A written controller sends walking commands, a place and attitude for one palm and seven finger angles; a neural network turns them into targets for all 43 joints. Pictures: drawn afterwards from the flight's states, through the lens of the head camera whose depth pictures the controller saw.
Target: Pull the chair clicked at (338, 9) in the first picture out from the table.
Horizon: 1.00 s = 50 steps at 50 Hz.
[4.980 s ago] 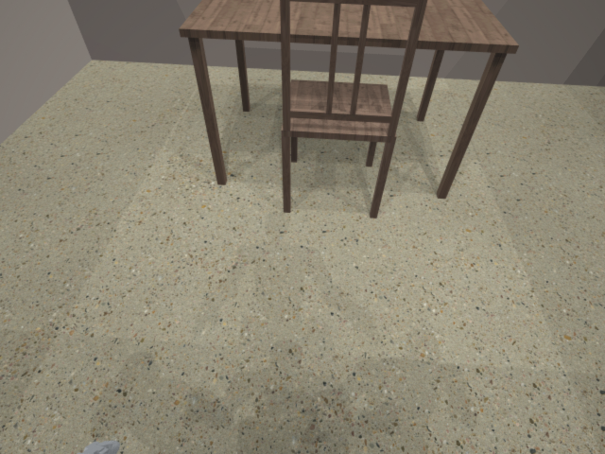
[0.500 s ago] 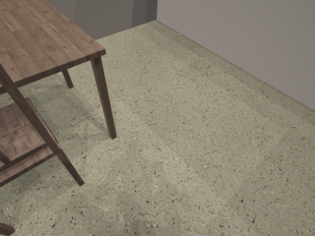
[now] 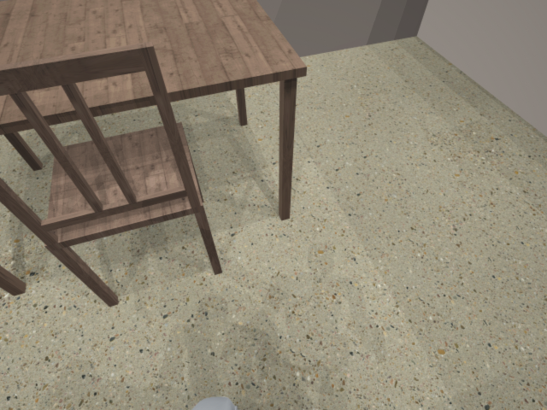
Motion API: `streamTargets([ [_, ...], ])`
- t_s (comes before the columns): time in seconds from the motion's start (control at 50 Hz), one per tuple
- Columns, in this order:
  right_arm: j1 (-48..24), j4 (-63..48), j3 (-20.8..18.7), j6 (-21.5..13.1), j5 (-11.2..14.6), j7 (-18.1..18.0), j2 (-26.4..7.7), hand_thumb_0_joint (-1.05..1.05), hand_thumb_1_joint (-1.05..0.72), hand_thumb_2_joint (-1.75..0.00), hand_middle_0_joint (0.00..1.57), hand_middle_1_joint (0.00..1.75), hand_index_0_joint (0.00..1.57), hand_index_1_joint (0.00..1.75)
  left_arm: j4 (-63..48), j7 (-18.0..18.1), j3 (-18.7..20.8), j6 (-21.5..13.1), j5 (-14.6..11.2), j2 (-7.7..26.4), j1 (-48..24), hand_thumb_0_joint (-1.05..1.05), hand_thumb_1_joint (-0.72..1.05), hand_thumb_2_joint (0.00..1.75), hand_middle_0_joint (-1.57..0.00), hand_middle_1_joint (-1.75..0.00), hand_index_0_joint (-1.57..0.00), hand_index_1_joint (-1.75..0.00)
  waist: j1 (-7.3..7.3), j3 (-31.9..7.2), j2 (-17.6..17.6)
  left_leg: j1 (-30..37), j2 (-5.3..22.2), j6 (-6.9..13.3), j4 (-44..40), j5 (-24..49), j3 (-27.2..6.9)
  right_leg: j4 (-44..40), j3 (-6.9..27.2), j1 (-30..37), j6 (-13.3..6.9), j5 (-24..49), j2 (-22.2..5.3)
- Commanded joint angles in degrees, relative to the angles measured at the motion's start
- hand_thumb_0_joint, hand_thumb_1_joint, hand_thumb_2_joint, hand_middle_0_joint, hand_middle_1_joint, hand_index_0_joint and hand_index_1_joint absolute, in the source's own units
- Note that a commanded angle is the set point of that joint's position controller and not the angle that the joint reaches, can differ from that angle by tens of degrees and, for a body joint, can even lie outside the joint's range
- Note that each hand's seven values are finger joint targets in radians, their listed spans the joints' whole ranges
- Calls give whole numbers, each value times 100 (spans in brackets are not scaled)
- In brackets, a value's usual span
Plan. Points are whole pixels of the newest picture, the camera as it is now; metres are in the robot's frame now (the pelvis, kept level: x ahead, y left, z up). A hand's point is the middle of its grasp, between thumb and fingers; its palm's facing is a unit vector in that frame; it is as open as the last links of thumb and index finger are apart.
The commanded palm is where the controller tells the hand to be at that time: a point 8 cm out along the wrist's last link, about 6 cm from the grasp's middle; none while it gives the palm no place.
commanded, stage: turn to face it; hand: left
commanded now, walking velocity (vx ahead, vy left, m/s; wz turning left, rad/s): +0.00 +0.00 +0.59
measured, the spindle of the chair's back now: (65, 160) +0.59 +0.51 -0.05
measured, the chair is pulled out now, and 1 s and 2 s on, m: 0.00 0.00 0.00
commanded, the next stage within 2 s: take the last steps up to it in 0.60 s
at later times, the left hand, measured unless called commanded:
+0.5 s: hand out of the picture +0.07 +0.26 -0.15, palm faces +0.23 -0.94 -0.26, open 7.3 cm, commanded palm none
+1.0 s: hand out of the picture -0.10 +0.19 -0.16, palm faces +0.44 -0.87 -0.21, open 7.3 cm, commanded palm none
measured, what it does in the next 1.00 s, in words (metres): steps on the spot, turning left: left foot, then right foot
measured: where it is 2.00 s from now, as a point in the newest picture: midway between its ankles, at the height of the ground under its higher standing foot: (246, 391)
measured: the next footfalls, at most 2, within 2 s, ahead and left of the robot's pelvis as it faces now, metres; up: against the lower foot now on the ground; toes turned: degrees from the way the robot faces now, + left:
left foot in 0.08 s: +0.02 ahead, +0.14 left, +0.00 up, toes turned +9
right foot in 0.58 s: +0.07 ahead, -0.08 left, +0.00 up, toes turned +12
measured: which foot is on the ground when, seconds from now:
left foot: up 0.00-0.06, down 0.08-0.58, up 0.60-1.00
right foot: down 0.00-0.08, up 0.10-0.56, down 0.58-1.00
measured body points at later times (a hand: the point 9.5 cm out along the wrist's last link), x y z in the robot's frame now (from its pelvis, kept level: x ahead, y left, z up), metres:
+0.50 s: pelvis -0.01 +0.03 +0.00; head +0.02 +0.03 +0.45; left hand +0.05 +0.31 -0.13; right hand +0.11 -0.20 -0.14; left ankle -0.02 +0.13 -0.74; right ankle +0.03 -0.10 -0.70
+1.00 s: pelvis -0.01 +0.02 +0.01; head -0.01 +0.02 +0.46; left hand -0.13 +0.23 -0.15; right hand +0.13 -0.19 -0.14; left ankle -0.08 +0.13 -0.72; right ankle +0.03 -0.09 -0.74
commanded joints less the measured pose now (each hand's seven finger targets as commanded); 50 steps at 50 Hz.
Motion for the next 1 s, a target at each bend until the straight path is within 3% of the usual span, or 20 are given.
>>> streamTargets([
  [0.0,-378,-644,9,-290,21,-24,-306,0,-90,-90,20,30,20,30,-223,89,425,-44,-4,1446,221,0,90,90,-20,-30,-20,-30,186,-680,-1379,271,-199,93,-1393,186,463,-313,671,728,-625,3001,-1182],
  [0.02,-123,-592,-12,-330,2,-32,-392,0,-90,-90,20,30,20,30,-225,83,452,-29,-42,1430,164,0,90,90,-20,-30,-20,-30,28,-818,-1178,732,-174,146,-2136,787,449,109,405,614,-414,2834,-1091],
  [0.04,269,-497,-96,-394,-16,-36,-722,0,-90,-90,20,30,20,30,-280,62,445,-4,-99,1322,155,0,90,90,-20,-30,-20,-30,-191,-1137,-479,1784,119,283,-2828,1826,80,1019,205,-23,-113,2296,-934],
  [0.06,601,-487,-274,-451,-53,-76,-1438,0,-90,-90,20,30,20,30,-538,2,389,3,-136,920,95,0,90,90,-20,-30,-20,-30,-392,-1271,1446,2931,1709,1013,-2864,4139,-1995,2346,67,-1918,373,-695,-137],
  [0.08,1018,-340,-311,-408,4,-106,-1679,0,-90,-90,20,30,20,30,-729,28,285,30,-73,816,-298,0,90,90,-20,-30,-20,-30,-575,-1306,1574,2816,2318,1621,-2753,5427,-2312,3092,630,-2381,381,-2161,62],
  [0.12,834,-312,-235,-438,-10,-250,-1326,0,-90,-90,20,30,20,30,-611,98,311,64,-106,833,-643,0,90,90,-20,-30,-20,-30,-539,-1144,1471,2403,1894,1623,-2660,5210,-2055,3679,1192,-2473,359,-1654,86],
  [0.16,245,-460,-100,-472,-43,-267,-984,0,-90,-90,20,30,20,30,-420,31,332,45,-96,819,-496,0,90,90,-20,-30,-20,-30,-199,-705,909,1953,1303,1298,-2743,5098,-1387,3722,1180,-2270,394,-905,143],
  [0.2,126,-516,-56,-498,-24,-272,-894,0,-90,-90,20,30,20,30,-315,5,322,55,-102,836,-324,0,90,90,-20,-30,-20,-30,-116,-757,856,1872,1090,1230,-2831,4921,-1179,3481,1165,-2029,417,-628,204],
  [0.4,324,-434,-86,-413,-71,-252,-846,0,-90,-90,20,30,20,30,-486,59,243,73,-121,690,-696,0,90,90,-20,-30,-20,-30,-219,-593,875,1565,1042,1459,-3021,3621,-1922,1862,1198,-1367,321,-746,556],
  [0.5,210,-405,-80,-399,-43,-247,-767,0,-90,-90,20,30,20,30,-380,103,233,-45,-152,668,-172,0,90,90,-20,-30,-20,-30,36,-781,733,1129,778,1202,-2509,3722,-1997,-80,1107,-65,167,204,777],
  [0.52,228,-390,-54,-411,-9,-232,-640,0,-90,-90,20,30,20,30,-331,123,251,-103,-136,757,-6,0,90,90,-20,-30,-20,-30,118,-824,415,764,546,952,-2224,3135,-1842,-873,1220,537,133,804,597],
  [0.54,388,-399,-6,-430,52,-202,-326,0,-90,-90,20,30,20,30,-290,158,306,-176,-70,1129,84,0,90,90,-20,-30,-20,-30,87,-979,-609,-71,2,548,-1403,1772,-1210,-1227,2246,1319,-172,1488,-424],
  [0.56,330,-539,30,-419,50,-192,-158,0,-90,-90,20,30,20,30,-326,154,355,-187,-31,1464,126,0,90,90,-20,-30,-20,-30,140,-804,-1426,-640,-613,264,-367,-629,-532,-1351,3143,1106,-860,2294,-1612],
  [0.6,191,-409,-91,-216,-15,-207,-410,0,-90,-90,20,30,20,30,-401,173,350,-122,-80,1245,-180,0,90,90,-20,-30,-20,-30,84,-418,-1302,-430,-373,297,1133,-663,-788,-1678,3014,-103,-1203,1263,-1441],
  [0.64,423,-129,-73,-170,-39,-135,-311,0,-90,-90,20,30,20,30,-471,144,266,-126,-84,949,-639,0,90,90,-20,-30,-20,-30,-170,-51,-689,-508,-214,245,1714,166,-669,-1700,2126,-429,-953,619,-837],
  [0.68,548,-13,-46,-171,-43,-123,-248,0,-90,-90,20,30,20,30,-436,133,241,-166,-80,837,-561,0,90,90,-20,-30,-20,-30,-157,-127,-817,-474,-164,173,1656,463,-559,-1723,1781,-335,-858,612,-654],
  [0.8,134,-15,35,-316,-90,-67,-132,0,-90,-90,20,30,20,30,147,64,281,-311,-23,893,470,0,90,90,-20,-30,-20,-30,271,-149,-859,-639,53,184,177,227,-212,-2159,2054,607,-967,-772,-841],
  [0.88,76,48,107,-451,-73,-54,42,0,-90,-90,20,30,20,30,478,14,262,-347,10,900,772,0,90,90,-20,-30,-20,-30,327,-141,-866,-225,38,329,-787,81,47,-2252,2013,519,-1051,-958,-855],
  [0.94,485,217,154,-527,-60,-87,144,0,-90,-90,20,30,20,30,653,5,263,-316,-6,900,693,0,90,90,-20,-30,-20,-30,128,-179,-862,614,-52,438,-1652,168,265,-2093,1810,63,-1011,-1173,-702],
  [0.98,1116,509,188,-623,-50,-162,149,0,-90,-90,20,30,20,30,767,-21,238,-270,-73,775,527,0,90,90,-20,-30,-20,-30,-192,-241,-575,1918,-150,449,-2739,767,470,-1529,1331,-711,-711,-1431,-327],
])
